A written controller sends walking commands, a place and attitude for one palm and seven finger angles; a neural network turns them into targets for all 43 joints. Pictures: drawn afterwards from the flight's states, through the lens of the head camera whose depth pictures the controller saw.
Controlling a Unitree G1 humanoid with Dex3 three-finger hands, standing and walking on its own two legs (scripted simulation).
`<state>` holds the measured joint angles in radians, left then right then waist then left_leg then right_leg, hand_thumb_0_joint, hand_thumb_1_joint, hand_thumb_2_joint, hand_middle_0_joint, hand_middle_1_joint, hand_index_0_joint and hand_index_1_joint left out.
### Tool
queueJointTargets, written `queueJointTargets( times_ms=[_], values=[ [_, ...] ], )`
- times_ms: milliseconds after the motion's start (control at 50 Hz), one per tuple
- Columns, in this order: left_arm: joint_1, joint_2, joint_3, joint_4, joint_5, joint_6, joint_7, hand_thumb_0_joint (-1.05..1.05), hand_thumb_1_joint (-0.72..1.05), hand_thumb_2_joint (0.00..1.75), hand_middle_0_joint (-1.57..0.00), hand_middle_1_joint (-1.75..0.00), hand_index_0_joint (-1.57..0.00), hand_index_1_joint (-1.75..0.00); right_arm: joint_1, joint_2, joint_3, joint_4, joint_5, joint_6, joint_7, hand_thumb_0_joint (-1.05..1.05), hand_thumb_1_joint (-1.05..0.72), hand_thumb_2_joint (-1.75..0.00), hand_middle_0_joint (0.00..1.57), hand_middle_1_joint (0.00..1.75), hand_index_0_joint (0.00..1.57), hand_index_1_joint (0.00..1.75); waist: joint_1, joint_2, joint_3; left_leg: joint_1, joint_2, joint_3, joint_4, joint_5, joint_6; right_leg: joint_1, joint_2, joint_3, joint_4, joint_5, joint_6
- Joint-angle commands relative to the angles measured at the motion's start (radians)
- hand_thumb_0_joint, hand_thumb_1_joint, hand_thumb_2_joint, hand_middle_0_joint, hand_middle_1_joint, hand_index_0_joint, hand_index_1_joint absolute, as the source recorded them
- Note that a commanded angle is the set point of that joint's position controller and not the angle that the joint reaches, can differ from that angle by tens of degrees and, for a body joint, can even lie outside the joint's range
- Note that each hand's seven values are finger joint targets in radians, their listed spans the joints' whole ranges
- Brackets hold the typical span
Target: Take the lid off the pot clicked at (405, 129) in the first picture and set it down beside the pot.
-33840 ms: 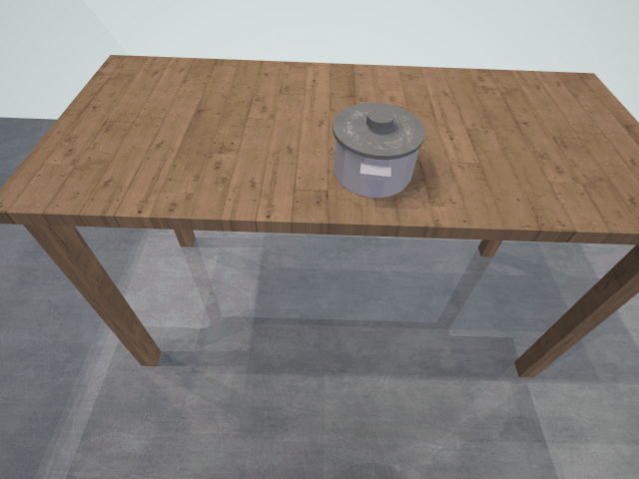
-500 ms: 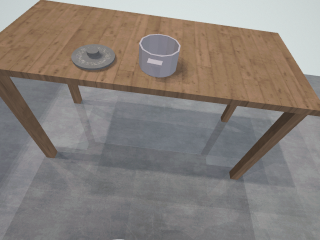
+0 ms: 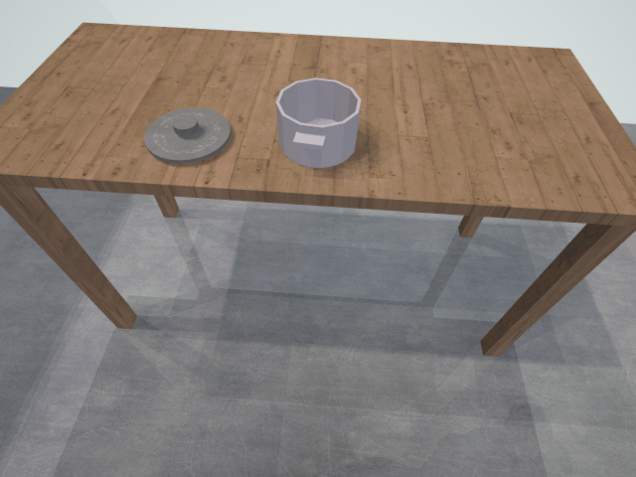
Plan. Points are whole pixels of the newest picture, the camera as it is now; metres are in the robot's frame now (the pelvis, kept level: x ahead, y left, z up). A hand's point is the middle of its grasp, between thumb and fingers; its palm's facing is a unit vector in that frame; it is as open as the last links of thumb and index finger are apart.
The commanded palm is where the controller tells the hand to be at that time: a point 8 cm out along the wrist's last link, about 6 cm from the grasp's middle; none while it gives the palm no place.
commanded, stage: stop stepping back and stand still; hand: left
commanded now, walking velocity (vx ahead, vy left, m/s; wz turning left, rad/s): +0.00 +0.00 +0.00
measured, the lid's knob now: (185, 125) +0.71 +0.29 +0.00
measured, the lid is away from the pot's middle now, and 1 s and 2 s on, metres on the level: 0.26 0.26 0.26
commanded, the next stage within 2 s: let the arm hang, fingers relaxed in 0.52 s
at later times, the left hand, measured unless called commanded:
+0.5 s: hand out of the picture +0.06 +0.18 -0.18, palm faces -0.01 -0.98 -0.21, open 7.3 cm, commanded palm none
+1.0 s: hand out of the picture +0.05 +0.18 -0.18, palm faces -0.01 -0.98 -0.20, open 7.3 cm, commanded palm none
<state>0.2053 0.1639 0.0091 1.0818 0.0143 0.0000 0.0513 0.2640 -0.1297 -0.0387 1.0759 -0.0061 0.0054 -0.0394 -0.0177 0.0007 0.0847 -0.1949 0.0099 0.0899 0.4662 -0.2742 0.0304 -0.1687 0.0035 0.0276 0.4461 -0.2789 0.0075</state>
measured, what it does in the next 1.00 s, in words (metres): stands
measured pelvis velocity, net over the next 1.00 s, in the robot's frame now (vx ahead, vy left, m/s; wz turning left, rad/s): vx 0.02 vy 0.01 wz -0.02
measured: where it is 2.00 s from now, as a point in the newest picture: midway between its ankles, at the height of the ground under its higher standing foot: outside the picture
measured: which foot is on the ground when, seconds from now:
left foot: down 0.00-1.00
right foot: down 0.00-1.00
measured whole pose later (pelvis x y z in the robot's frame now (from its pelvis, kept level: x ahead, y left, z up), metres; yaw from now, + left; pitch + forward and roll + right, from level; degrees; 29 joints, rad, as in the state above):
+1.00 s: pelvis +0.02 +0.01 +0.00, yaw -1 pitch -1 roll +0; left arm 0.21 0.17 0.03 1.10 0.01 0.00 0.05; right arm 0.27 -0.12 -0.04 1.09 -0.01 0.01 -0.04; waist -0.02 -0.02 0.11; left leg -0.12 0.01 0.12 0.43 -0.29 0.03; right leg -0.11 0.00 0.05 0.41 -0.29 0.01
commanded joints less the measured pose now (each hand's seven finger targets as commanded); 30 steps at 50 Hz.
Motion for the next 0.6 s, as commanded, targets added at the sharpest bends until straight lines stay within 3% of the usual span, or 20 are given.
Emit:
queueJointTargets(
  times_ms=[0,60,120,220,240,320,340,400,580],
  values=[
    [0.073,0.091,0.022,-0.024,-0.003,-0.009,-0.006,0.0,0.9,0.9,-0.2,-0.3,-0.2,-0.3,0.082,-0.095,-0.021,-0.02,-0.002,-0.014,0.001,0.0,-0.9,-0.9,0.2,0.3,0.2,0.3,0.001,0.018,-0.045,0.073,0.107,-0.1,-0.067,0.257,0.026,-0.017,-0.076,0.051,-0.05,0.276,-0.047],
    [0.059,0.098,0.024,-0.031,-0.003,-0.008,-0.006,0.0,0.9,0.9,-0.2,-0.3,-0.2,-0.3,0.07,-0.097,-0.022,-0.023,-0.002,-0.012,0.002,0.0,-0.9,-0.9,0.2,0.3,0.2,0.3,0.0,0.005,-0.023,0.062,0.103,-0.095,-0.066,0.231,0.022,-0.021,-0.078,0.059,-0.059,0.271,-0.048],
    [0.049,0.104,0.029,-0.039,-0.004,-0.011,-0.007,0.0,0.9,0.9,-0.2,-0.3,-0.2,-0.3,0.072,-0.104,-0.022,-0.025,-0.003,-0.016,0.0,0.0,-0.9,-0.9,0.2,0.3,0.2,0.3,-0.001,0.008,-0.067,0.094,0.108,-0.09,-0.057,0.307,0.022,0.007,-0.08,0.056,-0.047,0.328,-0.047],
    [0.049,0.105,0.031,-0.042,-0.005,-0.012,-0.006,0.0,0.9,0.9,-0.2,-0.3,-0.2,-0.3,0.065,-0.105,-0.024,-0.025,-0.002,-0.015,-0.002,0.0,-0.9,-0.9,0.2,0.3,0.2,0.3,-0.002,0.006,-0.073,0.118,0.107,-0.077,-0.043,0.35,0.018,0.018,-0.084,0.06,-0.049,0.382,-0.047],
    [0.047,0.105,0.032,-0.047,-0.002,-0.011,-0.004,0.0,0.9,0.9,-0.2,-0.3,-0.2,-0.3,0.066,-0.101,-0.026,-0.025,0.0,-0.013,-0.002,0.0,-0.9,-0.9,0.2,0.3,0.2,0.3,-0.002,0.002,-0.05,0.109,0.104,-0.077,-0.046,0.323,0.018,0.006,-0.082,0.063,-0.055,0.363,-0.046],
    [0.05,0.105,0.034,-0.044,-0.005,-0.011,-0.006,0.0,0.9,0.9,-0.2,-0.3,-0.2,-0.3,0.066,-0.106,-0.025,-0.024,-0.001,-0.014,-0.003,0.0,-0.9,-0.9,0.2,0.3,0.2,0.3,-0.002,0.013,-0.075,0.135,0.11,-0.073,-0.044,0.357,0.018,0.021,-0.084,0.061,-0.052,0.386,-0.048],
    [0.045,0.106,0.035,-0.047,-0.002,-0.01,-0.004,0.0,0.9,0.9,-0.2,-0.3,-0.2,-0.3,0.068,-0.103,-0.025,-0.025,0.001,-0.011,-0.003,0.0,-0.9,-0.9,0.2,0.3,0.2,0.3,-0.005,-0.013,-0.053,0.123,0.108,-0.075,-0.048,0.332,0.019,0.014,-0.081,0.06,-0.056,0.369,-0.047],
    [0.05,0.101,0.035,-0.044,-0.004,-0.01,-0.006,0.0,0.9,0.9,-0.2,-0.3,-0.2,-0.3,0.068,-0.103,-0.024,-0.023,-0.002,-0.011,-0.003,0.0,-0.9,-0.9,0.2,0.3,0.2,0.3,-0.003,0.015,-0.057,0.126,0.109,-0.077,-0.054,0.325,0.021,0.017,-0.081,0.067,-0.061,0.358,-0.048],
    [0.064,0.093,0.035,-0.034,-0.004,-0.009,-0.005,0.0,0.9,0.9,-0.2,-0.3,-0.2,-0.3,0.076,-0.095,-0.023,-0.017,0.0,-0.011,-0.005,0.0,-0.9,-0.9,0.2,0.3,0.2,0.3,-0.004,0.016,-0.051,0.149,0.113,-0.073,-0.061,0.345,0.025,0.01,-0.08,0.06,-0.065,0.355,-0.046]
  ],
)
